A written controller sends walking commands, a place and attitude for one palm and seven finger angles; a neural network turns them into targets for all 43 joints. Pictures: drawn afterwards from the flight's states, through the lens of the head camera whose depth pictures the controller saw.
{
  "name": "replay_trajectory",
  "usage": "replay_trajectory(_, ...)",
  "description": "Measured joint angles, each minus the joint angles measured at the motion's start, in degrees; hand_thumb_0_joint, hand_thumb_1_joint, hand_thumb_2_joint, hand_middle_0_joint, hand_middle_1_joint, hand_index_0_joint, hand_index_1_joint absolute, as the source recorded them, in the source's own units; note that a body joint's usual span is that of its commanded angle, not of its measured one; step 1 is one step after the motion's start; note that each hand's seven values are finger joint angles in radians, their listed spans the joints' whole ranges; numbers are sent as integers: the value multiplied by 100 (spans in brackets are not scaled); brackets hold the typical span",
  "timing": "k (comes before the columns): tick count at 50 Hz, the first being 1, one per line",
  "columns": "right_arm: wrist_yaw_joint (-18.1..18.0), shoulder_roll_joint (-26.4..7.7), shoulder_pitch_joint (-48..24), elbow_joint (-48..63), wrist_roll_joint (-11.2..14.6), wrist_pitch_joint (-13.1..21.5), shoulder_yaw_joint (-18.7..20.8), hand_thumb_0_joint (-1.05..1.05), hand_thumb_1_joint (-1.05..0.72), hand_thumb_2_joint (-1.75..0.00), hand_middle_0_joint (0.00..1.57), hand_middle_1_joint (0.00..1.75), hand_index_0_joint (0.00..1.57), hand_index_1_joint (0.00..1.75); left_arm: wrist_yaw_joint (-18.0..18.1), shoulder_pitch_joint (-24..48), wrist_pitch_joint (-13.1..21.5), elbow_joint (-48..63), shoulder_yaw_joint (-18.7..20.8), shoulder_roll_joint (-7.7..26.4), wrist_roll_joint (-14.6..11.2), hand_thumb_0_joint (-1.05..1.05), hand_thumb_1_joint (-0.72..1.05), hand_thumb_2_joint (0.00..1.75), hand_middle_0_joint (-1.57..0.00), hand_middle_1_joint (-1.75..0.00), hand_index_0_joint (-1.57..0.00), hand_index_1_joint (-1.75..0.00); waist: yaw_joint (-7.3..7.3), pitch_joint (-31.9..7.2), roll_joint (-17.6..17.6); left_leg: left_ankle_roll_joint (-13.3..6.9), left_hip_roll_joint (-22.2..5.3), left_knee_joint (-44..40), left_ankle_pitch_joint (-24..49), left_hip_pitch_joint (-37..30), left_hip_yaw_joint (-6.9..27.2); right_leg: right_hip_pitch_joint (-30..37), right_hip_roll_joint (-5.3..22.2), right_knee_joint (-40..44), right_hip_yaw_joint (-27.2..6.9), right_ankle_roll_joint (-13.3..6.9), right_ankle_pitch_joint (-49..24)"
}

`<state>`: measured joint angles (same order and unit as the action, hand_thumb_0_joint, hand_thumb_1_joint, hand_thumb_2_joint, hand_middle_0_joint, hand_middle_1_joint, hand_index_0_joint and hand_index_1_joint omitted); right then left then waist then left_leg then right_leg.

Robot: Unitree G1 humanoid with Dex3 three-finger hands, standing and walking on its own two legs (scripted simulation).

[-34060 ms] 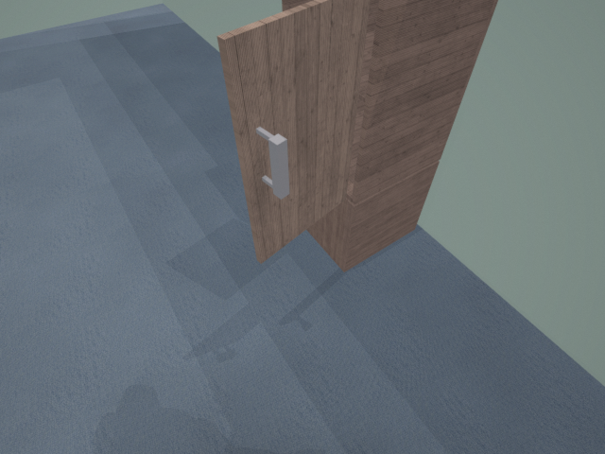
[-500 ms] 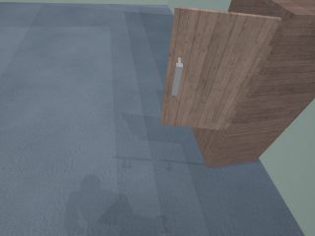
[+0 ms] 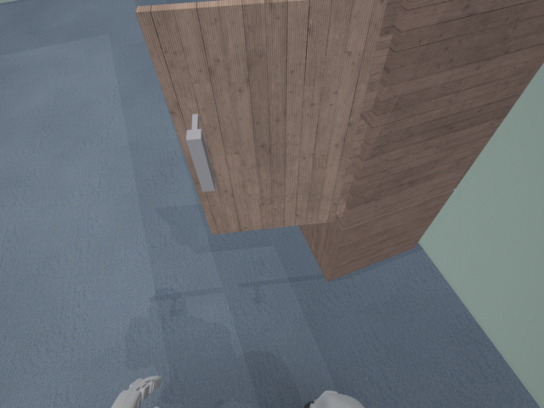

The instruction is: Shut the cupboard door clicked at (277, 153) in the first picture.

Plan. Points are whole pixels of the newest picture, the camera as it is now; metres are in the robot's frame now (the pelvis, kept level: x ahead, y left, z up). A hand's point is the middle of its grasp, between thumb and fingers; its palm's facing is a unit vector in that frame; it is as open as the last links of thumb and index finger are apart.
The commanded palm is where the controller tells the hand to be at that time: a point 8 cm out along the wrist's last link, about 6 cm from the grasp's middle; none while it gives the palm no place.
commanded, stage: take the last steps up to it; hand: left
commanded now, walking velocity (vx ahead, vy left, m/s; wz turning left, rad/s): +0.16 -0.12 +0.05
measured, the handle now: (202, 153) +0.54 +0.14 +0.02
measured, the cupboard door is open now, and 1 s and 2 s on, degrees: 75 75 75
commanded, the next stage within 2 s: come to a stop and stand still in 0.02 s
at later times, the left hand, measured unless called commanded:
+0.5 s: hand out of the picture +0.12 +0.15 -0.16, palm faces +0.08 -0.97 -0.23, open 7.3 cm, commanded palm none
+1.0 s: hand out of the picture +0.12 +0.21 -0.15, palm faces +0.01 -0.96 -0.26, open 7.4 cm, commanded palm none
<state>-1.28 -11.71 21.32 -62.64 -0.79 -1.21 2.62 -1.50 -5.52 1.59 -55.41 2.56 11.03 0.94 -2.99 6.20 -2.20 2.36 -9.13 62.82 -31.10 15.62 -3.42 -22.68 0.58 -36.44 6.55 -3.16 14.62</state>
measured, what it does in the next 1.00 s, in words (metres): steps on the spot: left foot, then left foot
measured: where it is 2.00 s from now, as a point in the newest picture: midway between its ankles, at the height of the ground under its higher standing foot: outside the picture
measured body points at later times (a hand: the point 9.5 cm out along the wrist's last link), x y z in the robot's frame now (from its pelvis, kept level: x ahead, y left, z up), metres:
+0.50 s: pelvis +0.10 -0.04 +0.01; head +0.14 -0.04 +0.46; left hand +0.12 +0.20 -0.14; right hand +0.21 -0.26 -0.14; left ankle +0.13 +0.07 -0.72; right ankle +0.05 -0.10 -0.72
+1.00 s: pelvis +0.04 +0.02 +0.01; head +0.03 +0.01 +0.46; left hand +0.12 +0.26 -0.13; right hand +0.12 -0.21 -0.13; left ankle +0.06 +0.11 -0.72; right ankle +0.05 -0.10 -0.72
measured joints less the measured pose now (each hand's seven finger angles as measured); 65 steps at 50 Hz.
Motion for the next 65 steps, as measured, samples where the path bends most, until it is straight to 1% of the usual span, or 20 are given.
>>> replay_trajectory(3, 5, -7, -360, 214, -40, 20, 18, 1, -91, -90, 20, 30, 20, 29, 114, -148, -24, -91, -69, -123, -11, 0, 91, 90, -19, -30, -20, -30, 8, -73, 2, -64, 180, 580, 456, 791, -18, 447, -88, 555, 89, -68, -112)
replay_trajectory(8, 29, 77, -811, 570, -101, 66, -5, 1, -91, -90, 20, 30, 20, 29, 235, -444, 6, -263, -56, -133, -2, 0, 93, 90, -20, -30, -20, -30, 73, -362, 27, -29, 297, -406, 899, 1272, -184, 984, -294, 1164, 274, -197, -110)
replay_trajectory(13, 0, 193, -1243, 666, -56, 88, -128, 1, -91, -90, 20, 30, 20, 29, 295, -687, 33, -459, -123, -185, -19, 0, 93, 90, -20, -30, -20, -30, 292, -437, 71, 8, 506, -2197, 1388, 801, -120, 1281, -479, 1181, 234, -226, 130)
replay_trajectory(14, -5, 211, -1303, 667, -39, 98, -156, 1, -91, -90, 20, 30, 20, 29, 314, -744, 25, -502, -141, -210, -37, 0, 93, 90, -20, -30, -20, -30, 331, -438, 56, -18, 540, -2618, 1862, 610, -71, 1318, -516, 1097, 210, -211, 221)
replay_trajectory(15, -14, 247, -1348, 653, -24, 110, -181, 1, -91, -90, 20, 30, 20, 29, 338, -792, 1, -546, -154, -218, -60, 0, 93, 90, -20, -30, -20, -30, 353, -446, 79, -133, 562, -2841, 1972, 440, -72, 1344, -520, 996, 189, -188, 326)
replay_trajectory(18, -43, 371, -1411, 677, -12, 61, -248, 0, -91, -90, 20, 30, 20, 29, 437, -856, -139, -561, -150, -212, -82, 1, 93, 90, -20, -30, -20, -30, 429, -434, 271, -343, 689, -3021, 1685, 208, -148, 1383, -388, 810, 129, -47, 486)
replay_trajectory(22, -88, 319, -1452, 802, -9, -51, -231, 0, -91, -90, 20, 30, 20, 29, 444, -858, -256, -415, -164, -242, -67, 1, 92, 90, -20, -30, -20, -30, 470, -312, 206, -375, 735, -3173, 1680, 141, -169, 1252, -339, 575, 55, 109, 445)
replay_trajectory(24, -90, 253, -1448, 839, -15, -101, -194, 0, -91, -90, 21, 30, 20, 29, 427, -827, -288, -312, -148, -218, -52, 1, 92, 90, -20, -30, -20, -30, 477, -238, 176, -368, 783, -3182, 1703, 179, -179, 1166, -305, 457, -14, 91, 520)
replay_trajectory(26, -89, 171, -1426, 856, -18, -163, -152, 1, -91, -90, 21, 30, 20, 29, 418, -815, -302, -209, -118, -179, -36, 1, 91, 90, -20, -30, -20, -30, 493, -203, 141, -354, 809, -3110, 1702, 270, -203, 1132, -298, 477, -76, -49, 639)
replay_trajectory(28, -85, 73, -1396, 853, -14, -234, -88, 1, -91, -90, 21, 30, 20, 29, 417, -810, -302, -155, -94, -151, -3, 1, 91, 90, -20, -30, -20, -30, 485, -170, 59, -307, 796, -2847, 1629, 397, -163, 1093, -321, 453, -89, -225, 696)
replay_trajectory(31, -100, -28, -1328, 749, -14, -368, 5, 1, -91, -90, 21, 30, 20, 29, 441, -833, -297, -153, -76, -114, 34, 1, 91, 90, -20, -30, -20, -30, 448, -151, 42, -178, 974, -1542, 566, 677, 188, 1121, -261, 474, -111, -219, 619)
replay_trajectory(33, -98, -63, -1289, 657, -4, -419, 38, 1, -91, -90, 20, 30, 20, 29, 449, -854, -311, -169, -78, -90, 32, 1, 91, 90, -20, -30, -20, -30, 411, -156, 77, -101, 1031, -837, 383, 778, 305, 1168, -214, 591, -150, -205, 530)
replay_trajectory(36, -76, -82, -1204, 602, 18, -400, 31, 1, -91, -90, 20, 30, 20, 29, 479, -900, -287, -138, -115, -69, 23, 1, 91, 90, -20, -30, -20, -30, 373, -189, 142, -23, 997, -650, 173, 705, 345, 1165, -150, 754, -234, -167, 368)
replay_trajectory(39, 5, -87, -1167, 844, 37, -274, 41, 1, -91, -90, 20, 30, 20, 29, 531, -1109, -103, 126, -183, -92, 19, 1, 91, 90, -20, -30, -20, -30, 366, -193, 172, -163, 1023, -600, 584, 675, 370, 1016, -140, 766, -462, -81, 114)
replay_trajectory(42, 32, -82, -1139, 1119, 56, -198, 28, 1, -91, -90, 20, 30, 20, 29, 521, -1205, -54, 271, -242, -88, 57, 1, 90, 90, -20, -30, -20, -30, 297, -236, 130, -180, 1033, -1023, 729, 568, 343, 981, -105, 788, -575, -27, 123)
replay_trajectory(47, 72, 2, -993, 1287, 36, -71, -81, 1, -91, -90, 20, 30, 20, 29, 471, -1007, -200, 380, -291, -8, 39, 1, 90, 90, -20, -30, -20, -30, 179, -344, -53, -247, 900, -2789, 1197, -27, 272, 858, -117, 375, -339, 148, 230)
replay_trajectory(48, 83, 39, -950, 1251, 13, -39, -109, 1, -91, -90, 20, 30, 20, 29, 455, -935, -239, 379, -284, 22, 22, 1, 90, 90, -20, -30, -20, -30, 180, -369, -29, -325, 917, -2898, 1431, -47, 279, 815, -89, 247, -299, 191, 283)
replay_trajectory(52, 103, 151, -739, 1113, -88, -34, -227, 1, -92, -90, 20, 30, 20, 29, 403, -869, -347, 375, -241, 44, -5, 1, 90, 90, -20, -30, -20, -30, 303, -547, 78, -513, 1001, -2907, 1511, -28, 158, 813, -46, 300, -463, 267, 420)
replay_trajectory(59, 80, 87, -641, 958, -91, -46, -245, 1, -92, -90, 21, 30, 20, 29, 301, -1025, -327, 322, -249, 17, 30, 1, 91, 90, -20, -30, -20, -30, 293, -484, 90, -686, 1197, -3266, 1867, 41, 38, 657, 32, 480, -749, 295, 194)
replay_trajectory(65, 87, 62, -515, 748, -93, -77, -237, 1, -92, -90, 21, 30, 20, 29, 298, -1341, -337, 90, -234, 2, 28, 1, 91, 90, -20, -30, -20, -30, 304, -486, 106, -728, 1267, -3426, 1976, 72, 101, 672, -10, 644, -861, 305, 253)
